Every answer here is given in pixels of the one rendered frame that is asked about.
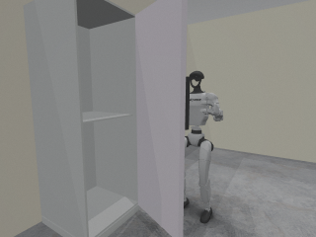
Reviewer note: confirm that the robot left shin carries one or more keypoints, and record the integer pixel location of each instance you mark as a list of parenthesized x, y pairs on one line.
[(205, 193)]

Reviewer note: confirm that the robot left hand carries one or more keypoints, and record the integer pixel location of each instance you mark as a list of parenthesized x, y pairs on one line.
[(213, 110)]

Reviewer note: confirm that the left robot forearm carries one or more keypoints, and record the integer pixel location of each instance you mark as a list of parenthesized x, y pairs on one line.
[(220, 116)]

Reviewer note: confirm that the handle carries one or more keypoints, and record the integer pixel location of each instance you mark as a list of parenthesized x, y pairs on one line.
[(187, 106)]

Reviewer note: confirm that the fridge door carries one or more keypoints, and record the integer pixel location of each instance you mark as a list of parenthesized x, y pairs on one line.
[(161, 73)]

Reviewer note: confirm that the left robot upper arm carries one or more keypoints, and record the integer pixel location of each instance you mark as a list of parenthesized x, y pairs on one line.
[(214, 98)]

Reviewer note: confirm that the robot left thigh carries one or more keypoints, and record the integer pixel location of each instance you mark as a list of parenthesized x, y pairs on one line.
[(204, 158)]

